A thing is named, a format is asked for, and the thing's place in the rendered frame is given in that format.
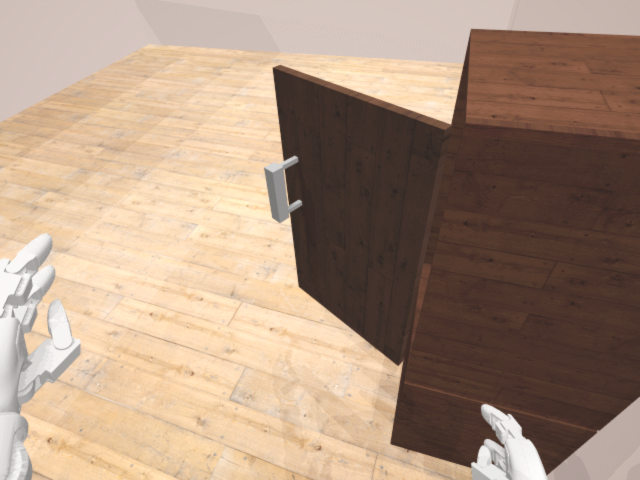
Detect robot right hand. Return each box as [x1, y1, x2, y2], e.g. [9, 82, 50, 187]
[471, 404, 548, 480]

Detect handle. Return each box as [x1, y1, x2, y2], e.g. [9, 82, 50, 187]
[264, 156, 302, 223]

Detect robot left hand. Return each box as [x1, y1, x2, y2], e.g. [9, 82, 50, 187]
[0, 233, 81, 414]

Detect cupboard door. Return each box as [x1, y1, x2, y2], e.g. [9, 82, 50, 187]
[273, 65, 453, 366]

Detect robot left forearm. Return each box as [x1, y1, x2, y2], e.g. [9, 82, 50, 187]
[0, 412, 33, 480]

